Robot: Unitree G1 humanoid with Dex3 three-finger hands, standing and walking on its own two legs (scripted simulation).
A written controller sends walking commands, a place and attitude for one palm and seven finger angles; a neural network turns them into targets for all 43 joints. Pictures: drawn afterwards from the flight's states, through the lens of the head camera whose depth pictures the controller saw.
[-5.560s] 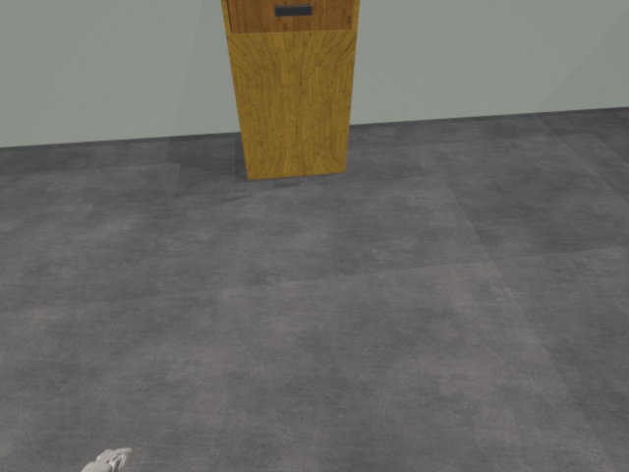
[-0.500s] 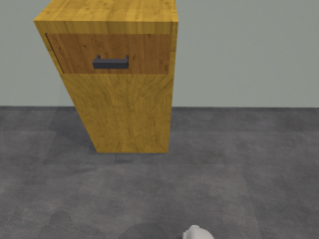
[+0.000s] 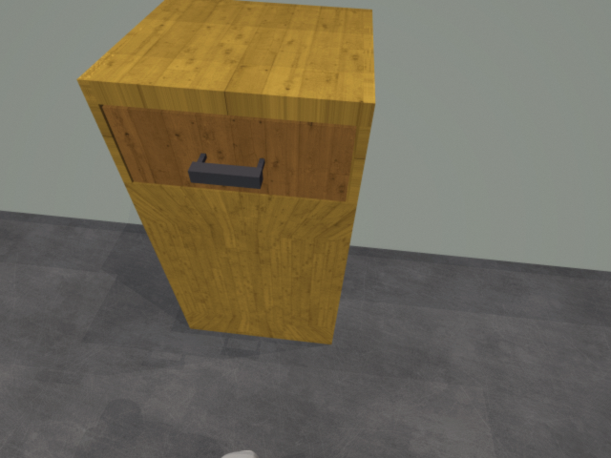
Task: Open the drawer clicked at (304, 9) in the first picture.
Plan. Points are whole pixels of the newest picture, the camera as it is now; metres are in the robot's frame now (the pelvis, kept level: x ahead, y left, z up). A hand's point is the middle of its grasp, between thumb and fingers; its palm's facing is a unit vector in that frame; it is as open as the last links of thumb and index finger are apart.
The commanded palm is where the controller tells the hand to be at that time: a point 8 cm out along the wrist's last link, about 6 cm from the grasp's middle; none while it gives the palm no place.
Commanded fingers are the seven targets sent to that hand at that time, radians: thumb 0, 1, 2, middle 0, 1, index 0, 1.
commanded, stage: come to a stop and stand still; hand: left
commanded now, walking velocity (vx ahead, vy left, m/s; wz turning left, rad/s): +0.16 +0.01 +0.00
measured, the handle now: (229, 167) +0.60 +0.21 +0.02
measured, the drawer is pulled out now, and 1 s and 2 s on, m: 0.00 0.00 0.00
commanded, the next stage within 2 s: look again from close up in 1.88 s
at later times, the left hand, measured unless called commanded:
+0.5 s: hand out of the picture +0.12 +0.18 -0.17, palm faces -0.01 -0.96 -0.26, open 7.4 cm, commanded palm none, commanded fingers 0.00 0.90 0.90 -0.20 -0.30 -0.20 -0.30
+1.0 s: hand out of the picture +0.05 +0.21 -0.18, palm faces +0.06 -0.98 -0.21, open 7.4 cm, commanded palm none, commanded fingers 0.00 0.90 0.90 -0.20 -0.30 -0.20 -0.30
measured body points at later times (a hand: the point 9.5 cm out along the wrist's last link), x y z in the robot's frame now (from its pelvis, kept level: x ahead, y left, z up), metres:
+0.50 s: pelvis +0.07 -0.01 -0.01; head +0.10 -0.04 +0.44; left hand +0.12 +0.23 -0.15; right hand +0.10 -0.25 -0.18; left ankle +0.07 +0.12 -0.74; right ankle +0.07 -0.11 -0.74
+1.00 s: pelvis +0.02 +0.02 +0.00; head +0.03 +0.03 +0.45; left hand +0.05 +0.26 -0.16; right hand +0.06 -0.21 -0.15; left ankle -0.01 +0.14 -0.74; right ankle +0.07 -0.11 -0.74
